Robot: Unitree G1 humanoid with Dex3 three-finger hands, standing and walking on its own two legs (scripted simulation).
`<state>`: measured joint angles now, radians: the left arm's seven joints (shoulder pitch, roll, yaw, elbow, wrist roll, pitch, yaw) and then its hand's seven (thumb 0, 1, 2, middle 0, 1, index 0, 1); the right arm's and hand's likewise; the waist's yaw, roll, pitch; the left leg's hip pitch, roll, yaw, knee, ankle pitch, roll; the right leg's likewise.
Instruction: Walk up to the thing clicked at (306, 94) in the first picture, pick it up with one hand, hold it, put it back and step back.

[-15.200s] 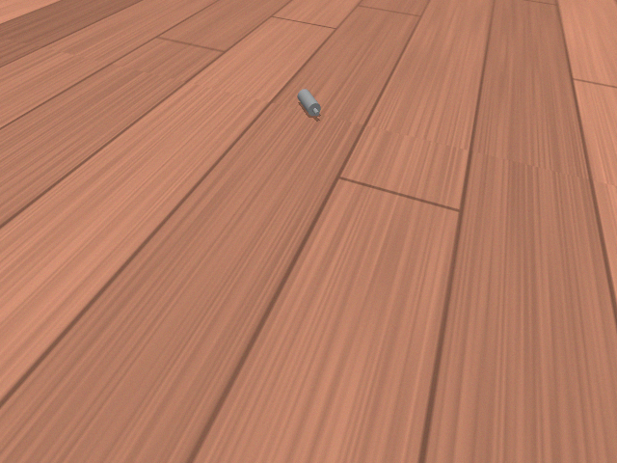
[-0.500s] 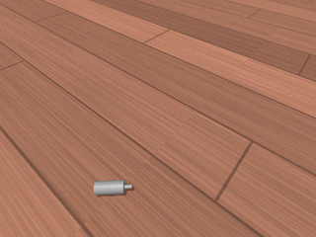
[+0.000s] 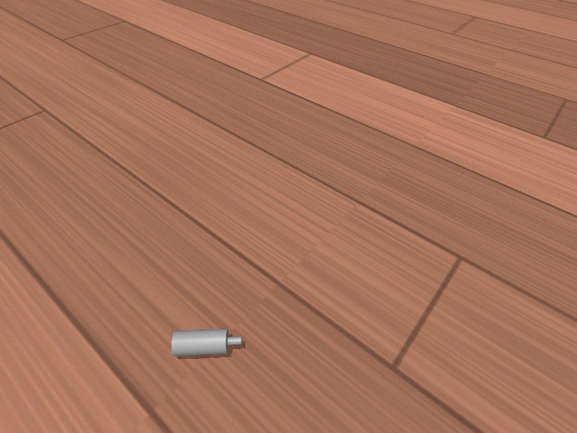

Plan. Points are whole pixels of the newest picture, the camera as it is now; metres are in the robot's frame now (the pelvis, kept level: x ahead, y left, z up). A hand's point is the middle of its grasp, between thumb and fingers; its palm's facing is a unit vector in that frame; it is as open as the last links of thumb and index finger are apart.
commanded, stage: stand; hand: left
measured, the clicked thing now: (208, 341) +0.55 +0.27 -0.74
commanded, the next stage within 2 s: walk up in 0.68 s
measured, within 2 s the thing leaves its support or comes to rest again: neither
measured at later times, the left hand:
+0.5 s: hand out of the picture +0.07 +0.25 -0.15, palm faces -0.01 -0.94 -0.35, open 7.4 cm
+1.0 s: hand out of the picture +0.05 +0.33 -0.16, palm faces +0.07 -0.93 -0.36, open 7.4 cm
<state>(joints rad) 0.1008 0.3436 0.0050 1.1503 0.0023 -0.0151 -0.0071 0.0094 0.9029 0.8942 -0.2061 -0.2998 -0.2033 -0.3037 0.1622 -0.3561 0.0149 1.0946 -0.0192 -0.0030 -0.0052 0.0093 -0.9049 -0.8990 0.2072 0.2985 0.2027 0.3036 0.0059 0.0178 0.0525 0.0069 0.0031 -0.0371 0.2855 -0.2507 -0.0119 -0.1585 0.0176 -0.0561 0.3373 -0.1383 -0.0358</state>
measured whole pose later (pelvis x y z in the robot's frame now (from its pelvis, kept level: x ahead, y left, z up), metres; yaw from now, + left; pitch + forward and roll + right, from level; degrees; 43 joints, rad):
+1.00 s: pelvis +0.04 +0.05 -0.01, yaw +3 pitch -4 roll -2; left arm 0.26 0.41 0.09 1.02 0.04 -0.03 -0.05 0.01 0.90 0.89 -0.21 -0.30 -0.21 -0.30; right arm 0.27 -0.42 -0.08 0.97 -0.05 0.00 0.07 0.01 -0.91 -0.90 0.21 0.30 0.20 0.30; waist 0.03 0.01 0.08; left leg -0.38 0.09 -0.02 0.70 -0.35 -0.01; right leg -0.09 -0.05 -0.09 0.40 -0.26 -0.01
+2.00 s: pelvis +0.16 +0.04 -0.02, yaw +3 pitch -2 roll -1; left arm 0.10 0.41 0.05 0.90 -0.02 0.06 -0.01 0.01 0.90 0.89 -0.21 -0.30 -0.20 -0.30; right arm 0.19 -0.37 -0.02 0.89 -0.03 -0.02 -0.02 0.01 -0.90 -0.90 0.21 0.30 0.21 0.30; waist 0.00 -0.04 0.14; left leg -0.32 0.02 -0.03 0.64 -0.30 -0.01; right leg -0.37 0.03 0.08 0.95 -0.54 -0.03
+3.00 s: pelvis +0.13 +0.04 +0.00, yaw +4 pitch -2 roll +0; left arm 0.11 0.36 0.00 1.15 0.01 -0.02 -0.01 0.01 0.90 0.89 -0.21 -0.30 -0.20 -0.30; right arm 0.10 -0.36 -0.01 1.12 -0.01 0.01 0.02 0.01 -0.90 -0.90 0.21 0.30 0.20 0.30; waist 0.01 0.01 0.05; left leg -0.16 0.02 -0.05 0.38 -0.18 -0.03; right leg -0.11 -0.05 0.00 0.35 -0.19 0.04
